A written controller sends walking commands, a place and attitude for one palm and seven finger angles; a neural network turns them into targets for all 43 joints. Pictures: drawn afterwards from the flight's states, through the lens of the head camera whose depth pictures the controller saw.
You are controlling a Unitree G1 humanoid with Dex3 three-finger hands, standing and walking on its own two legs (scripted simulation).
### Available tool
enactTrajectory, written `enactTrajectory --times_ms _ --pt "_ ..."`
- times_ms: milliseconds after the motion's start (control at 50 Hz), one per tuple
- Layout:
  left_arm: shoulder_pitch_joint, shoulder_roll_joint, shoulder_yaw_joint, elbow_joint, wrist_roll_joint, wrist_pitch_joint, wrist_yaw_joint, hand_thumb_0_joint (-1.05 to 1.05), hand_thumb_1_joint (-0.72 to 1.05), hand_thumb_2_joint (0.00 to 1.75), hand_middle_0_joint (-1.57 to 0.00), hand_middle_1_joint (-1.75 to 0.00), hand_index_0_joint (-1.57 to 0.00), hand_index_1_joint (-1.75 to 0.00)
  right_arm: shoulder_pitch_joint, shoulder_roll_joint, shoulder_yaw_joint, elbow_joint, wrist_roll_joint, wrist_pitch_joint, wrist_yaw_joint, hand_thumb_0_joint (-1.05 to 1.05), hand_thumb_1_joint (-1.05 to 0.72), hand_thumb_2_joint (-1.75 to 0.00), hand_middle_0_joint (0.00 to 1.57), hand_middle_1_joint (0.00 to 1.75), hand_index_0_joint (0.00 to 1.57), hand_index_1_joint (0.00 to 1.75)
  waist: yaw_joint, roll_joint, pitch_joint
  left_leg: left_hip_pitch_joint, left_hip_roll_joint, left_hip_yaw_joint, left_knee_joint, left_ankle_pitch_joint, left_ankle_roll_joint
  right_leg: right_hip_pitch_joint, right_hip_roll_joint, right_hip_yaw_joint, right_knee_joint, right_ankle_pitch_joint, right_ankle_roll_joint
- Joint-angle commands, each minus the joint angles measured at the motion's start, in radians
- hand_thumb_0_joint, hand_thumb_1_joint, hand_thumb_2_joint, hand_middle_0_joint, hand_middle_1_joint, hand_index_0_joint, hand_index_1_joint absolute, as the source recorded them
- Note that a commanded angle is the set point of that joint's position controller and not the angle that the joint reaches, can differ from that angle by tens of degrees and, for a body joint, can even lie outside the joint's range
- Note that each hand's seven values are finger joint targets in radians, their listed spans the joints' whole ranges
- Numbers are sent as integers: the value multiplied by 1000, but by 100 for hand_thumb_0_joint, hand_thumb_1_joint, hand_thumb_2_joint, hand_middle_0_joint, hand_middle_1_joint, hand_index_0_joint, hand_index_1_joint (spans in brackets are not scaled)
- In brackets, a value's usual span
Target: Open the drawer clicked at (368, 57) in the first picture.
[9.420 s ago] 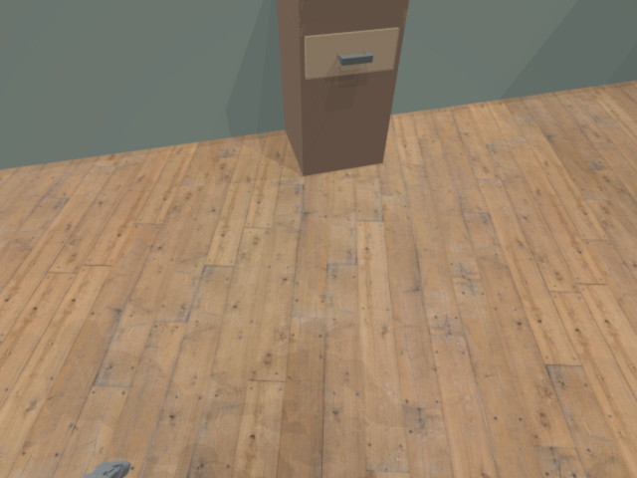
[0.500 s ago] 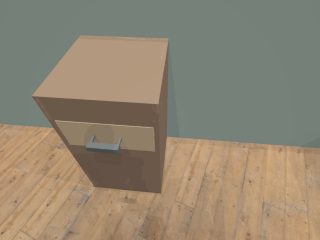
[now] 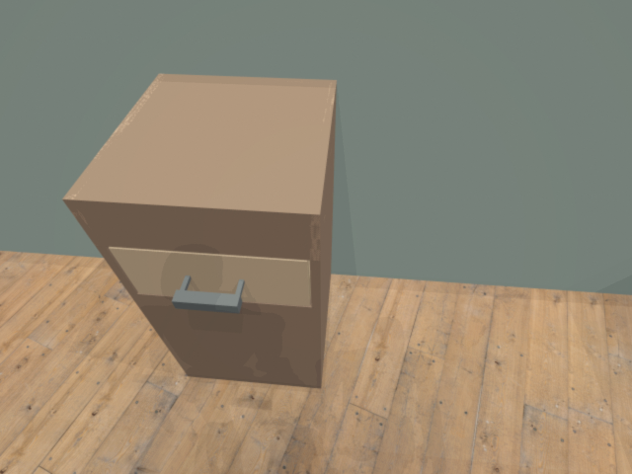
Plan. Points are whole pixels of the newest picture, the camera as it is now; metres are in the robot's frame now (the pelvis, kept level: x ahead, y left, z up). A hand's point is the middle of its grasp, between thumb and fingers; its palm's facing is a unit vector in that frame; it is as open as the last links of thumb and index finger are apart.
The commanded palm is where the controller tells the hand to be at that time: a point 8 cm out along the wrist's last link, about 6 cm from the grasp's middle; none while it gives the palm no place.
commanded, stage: look again from close up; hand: left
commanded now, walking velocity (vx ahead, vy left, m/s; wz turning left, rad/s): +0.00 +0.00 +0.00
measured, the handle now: (210, 291) +0.47 +0.25 -0.18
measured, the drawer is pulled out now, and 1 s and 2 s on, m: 0.00 0.00 0.00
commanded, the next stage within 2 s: shuffle to correct the standing spot in 0.52 s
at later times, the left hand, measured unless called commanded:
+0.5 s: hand out of the picture -0.01 +0.22 -0.17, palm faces -0.03 -0.98 -0.22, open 7.4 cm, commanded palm none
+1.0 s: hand out of the picture -0.02 +0.21 -0.17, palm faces +0.01 -0.97 -0.26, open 7.4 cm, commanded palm none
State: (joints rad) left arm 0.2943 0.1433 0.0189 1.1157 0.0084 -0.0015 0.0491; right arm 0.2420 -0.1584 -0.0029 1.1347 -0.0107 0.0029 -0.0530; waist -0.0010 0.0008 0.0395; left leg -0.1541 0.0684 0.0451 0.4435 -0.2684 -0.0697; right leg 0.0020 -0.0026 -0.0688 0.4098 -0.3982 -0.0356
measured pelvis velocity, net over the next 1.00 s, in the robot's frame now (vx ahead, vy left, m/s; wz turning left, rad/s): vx -0.04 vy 0.03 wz -0.02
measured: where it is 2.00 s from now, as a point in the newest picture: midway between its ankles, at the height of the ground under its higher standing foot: outside the picture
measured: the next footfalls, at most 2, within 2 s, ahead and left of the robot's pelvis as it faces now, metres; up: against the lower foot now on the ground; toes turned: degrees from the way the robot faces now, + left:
none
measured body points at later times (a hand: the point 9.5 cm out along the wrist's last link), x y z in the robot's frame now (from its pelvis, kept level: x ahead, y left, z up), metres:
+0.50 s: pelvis -0.02 +0.05 +0.00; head -0.02 +0.04 +0.45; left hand +0.00 +0.27 -0.16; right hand -0.03 -0.18 -0.16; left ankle -0.01 +0.13 -0.74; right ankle -0.04 -0.08 -0.74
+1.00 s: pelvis -0.04 +0.03 -0.01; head -0.01 +0.01 +0.44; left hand -0.02 +0.26 -0.16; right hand -0.01 -0.21 -0.17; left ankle -0.02 +0.13 -0.73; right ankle -0.04 -0.08 -0.74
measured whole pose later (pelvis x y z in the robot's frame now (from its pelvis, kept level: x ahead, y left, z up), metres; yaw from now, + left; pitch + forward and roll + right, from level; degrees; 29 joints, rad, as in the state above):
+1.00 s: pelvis -0.04 +0.03 -0.01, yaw -1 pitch +0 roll +1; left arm 0.28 0.16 0.01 1.01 0.03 0.02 0.05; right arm 0.24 -0.19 -0.03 0.99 -0.02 0.04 -0.02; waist 0.01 0.02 0.05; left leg -0.34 -0.02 0.06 0.68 -0.34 0.01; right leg -0.29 -0.03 -0.03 0.63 -0.34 -0.02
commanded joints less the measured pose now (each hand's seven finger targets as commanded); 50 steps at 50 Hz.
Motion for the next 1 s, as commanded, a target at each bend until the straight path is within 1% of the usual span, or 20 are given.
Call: enactTrajectory --times_ms 0,20,40,60,100,120,140,160,180,260,280,320,340,380,480,620,760,880,940,980 --pt "186 143 14 -10 20 -57 37 0 90 90 -20 -30 -20 -30 -80 -126 -25 -114 9 -20 21 0 -90 -90 20 30 20 30 60 -138 106 -116 12 56 315 247 57 -207 -176 196 -108 1132 128" --pt "156 175 25 -53 29 -69 33 0 90 90 -20 -30 -20 -30 -29 -46 -21 -163 4 -15 31 0 -90 -90 20 30 20 30 3 -191 73 -271 -48 16 369 -120 83 -62 -225 168 8 1407 90" --pt "131 157 13 -72 30 -74 31 0 90 90 -20 -30 -20 -30 7 -48 -24 -168 0 -20 29 0 -90 -90 20 30 20 30 -19 -190 24 -299 -39 16 343 -175 92 -20 -219 133 70 1466 16" --pt "100 173 18 -105 23 -74 28 0 90 90 -20 -30 -20 -30 51 -56 -21 -166 0 -23 32 0 -90 -90 20 30 20 30 -29 -131 -109 -229 -60 47 261 -136 105 66 -194 103 139 1455 -27" --pt "64 181 17 -144 4 -72 22 0 90 90 -20 -30 -20 -30 147 -78 -24 -142 -2 -34 32 0 -90 -90 20 30 20 30 -65 -157 -192 -79 -81 52 93 125 117 44 -147 84 271 1278 -27" --pt "57 158 14 -158 -5 -62 20 0 90 90 -20 -30 -20 -30 180 -110 -28 -133 -6 -39 27 0 -90 -90 20 30 20 30 -64 -85 -202 36 -15 -6 83 390 141 -66 -114 66 319 999 -12" --pt "62 118 12 -170 -10 -45 20 0 90 90 -20 -30 -20 -30 185 -148 -33 -135 -10 -38 20 0 -90 -90 20 30 20 30 -47 67 -166 92 96 -135 74 619 199 -210 -55 49 351 548 4" --pt "58 83 -3 -176 -11 -25 15 0 90 90 -20 -30 -20 -30 169 -153 -28 -137 -7 -33 17 0 -90 -90 20 30 20 30 -25 253 -63 35 185 -213 -23 723 266 -297 9 31 416 -81 16" --pt "46 75 -8 -179 -5 -11 9 0 90 90 -20 -30 -20 -30 136 -132 -19 -142 -10 -28 16 0 -90 -90 20 30 20 30 -6 270 35 -61 187 -210 -69 682 277 -333 1 45 433 -221 14" --pt "136 81 -6 -115 7 3 -8 0 90 90 -20 -30 -20 -30 15 -120 -7 -183 -9 -16 25 0 -90 -90 20 30 20 30 62 81 32 -278 91 -153 -58 26 209 -145 -24 45 152 49 5" --pt "132 94 -9 -114 12 -3 -7 0 90 90 -20 -30 -20 -30 19 -107 -7 -192 -3 -15 28 0 -90 -90 20 30 20 30 49 13 41 -285 53 -137 -56 -118 176 -163 -44 99 63 29 -5" --pt "63 129 -16 -137 13 -4 -12 0 90 90 -20 -30 -20 -30 58 -91 -6 -181 -6 -10 38 0 -90 -90 20 30 20 30 2 29 80 -211 -3 -118 -74 -236 133 -325 -87 177 -16 -125 -30" --pt "42 141 -14 -142 12 -7 -13 0 90 90 -20 -30 -20 -30 71 -93 -8 -171 -8 -5 39 0 -90 -90 20 30 20 30 -3 -42 105 -200 -2 -114 -53 -218 130 -357 -78 180 -22 -151 -29" --pt "27 125 -15 -144 12 -7 -11 0 90 90 -20 -30 -20 -30 110 -98 -8 -151 -9 -7 39 0 -90 -90 20 30 20 30 -13 -71 128 -187 10 -129 -80 -185 135 -374 -62 158 -15 -117 -22" --pt "86 103 -16 -119 10 -11 -10 0 90 90 -20 -30 -20 -30 131 -112 0 -129 -4 -32 32 0 -90 -90 20 30 20 30 12 46 26 -153 59 -171 -161 -100 154 -247 -45 91 53 95 -3" --pt "115 94 -21 -56 4 -20 -6 0 90 90 -20 -30 -20 -30 145 -90 11 -85 6 -43 21 0 -90 -90 20 30 20 30 12 4 -3 -59 36 -104 -82 226 138 -215 -84 114 13 263 5" --pt "107 120 2 -82 5 -3 9 0 90 90 -20 -30 -20 -30 131 -112 -16 -111 4 -13 16 0 -90 -90 20 30 20 30 14 41 -38 -3 73 -93 -12 513 145 -252 -87 113 118 354 1" --pt "90 155 23 -126 12 5 9 0 90 90 -20 -30 -20 -30 78 -116 -38 -172 -5 21 27 0 -90 -90 20 30 20 30 16 -62 -52 -103 18 -48 110 288 108 -265 -172 226 106 438 -52" --pt "49 218 43 -155 17 11 9 0 90 90 -20 -30 -20 -30 63 -89 -51 -196 -7 41 32 0 -90 -90 20 30 20 30 18 -209 -20 -186 -81 6 359 -100 60 -311 -345 372 -29 495 -171" --pt "-5 207 43 -179 30 14 12 0 90 90 -20 -30 -20 -30 52 -69 -56 -207 -7 41 34 0 -90 -90 20 30 20 30 7 -208 6 -202 -66 -55 499 -237 66 -396 -363 358 -54 459 -211"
